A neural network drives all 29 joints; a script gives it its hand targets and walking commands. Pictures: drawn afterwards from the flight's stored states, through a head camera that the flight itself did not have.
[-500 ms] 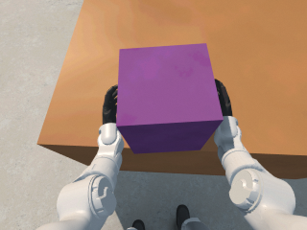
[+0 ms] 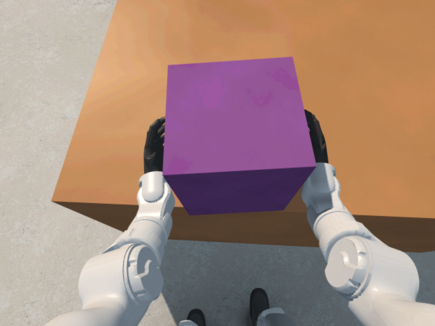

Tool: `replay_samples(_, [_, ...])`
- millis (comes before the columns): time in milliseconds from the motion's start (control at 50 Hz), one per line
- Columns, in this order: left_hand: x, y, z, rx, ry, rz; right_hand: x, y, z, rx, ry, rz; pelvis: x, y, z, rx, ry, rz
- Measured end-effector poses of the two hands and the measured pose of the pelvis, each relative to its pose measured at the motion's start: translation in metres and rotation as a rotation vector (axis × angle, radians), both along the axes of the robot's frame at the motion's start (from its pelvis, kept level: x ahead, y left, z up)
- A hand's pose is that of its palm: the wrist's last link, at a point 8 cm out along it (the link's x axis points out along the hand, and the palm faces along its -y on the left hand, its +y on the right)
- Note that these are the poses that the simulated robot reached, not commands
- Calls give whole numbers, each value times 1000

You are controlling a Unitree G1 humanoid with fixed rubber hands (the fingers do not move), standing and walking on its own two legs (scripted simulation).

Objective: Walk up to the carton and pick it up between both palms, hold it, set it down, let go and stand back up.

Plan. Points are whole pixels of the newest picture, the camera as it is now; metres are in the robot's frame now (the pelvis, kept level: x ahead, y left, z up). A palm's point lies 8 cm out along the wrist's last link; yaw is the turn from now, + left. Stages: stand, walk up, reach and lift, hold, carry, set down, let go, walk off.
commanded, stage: reach and lift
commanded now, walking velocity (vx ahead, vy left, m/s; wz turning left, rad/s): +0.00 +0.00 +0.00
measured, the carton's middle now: (233, 147) +0.45 -0.01 -0.03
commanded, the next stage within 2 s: none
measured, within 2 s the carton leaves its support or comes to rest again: leaves its support in 1.52 s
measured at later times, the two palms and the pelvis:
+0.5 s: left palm (156, 165) +0.42 +0.14 -0.03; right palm (312, 154) +0.42 -0.16 -0.03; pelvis -0.01 +0.00 -0.01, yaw +0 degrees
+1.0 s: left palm (157, 167) +0.42 +0.14 -0.03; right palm (313, 156) +0.42 -0.16 -0.03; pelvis -0.02 -0.01 -0.03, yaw +1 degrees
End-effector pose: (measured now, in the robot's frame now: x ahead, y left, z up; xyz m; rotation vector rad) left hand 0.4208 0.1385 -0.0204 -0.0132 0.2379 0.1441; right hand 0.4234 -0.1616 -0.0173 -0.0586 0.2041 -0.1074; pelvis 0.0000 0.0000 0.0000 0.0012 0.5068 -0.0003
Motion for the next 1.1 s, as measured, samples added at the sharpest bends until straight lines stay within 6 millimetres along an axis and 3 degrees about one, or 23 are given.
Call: replay_samples(1100, [-9, 0, -12, -55, -90, 18, -6, -1, -8, -35, -97, 20, -21, -7, -27, 2, 96, 11])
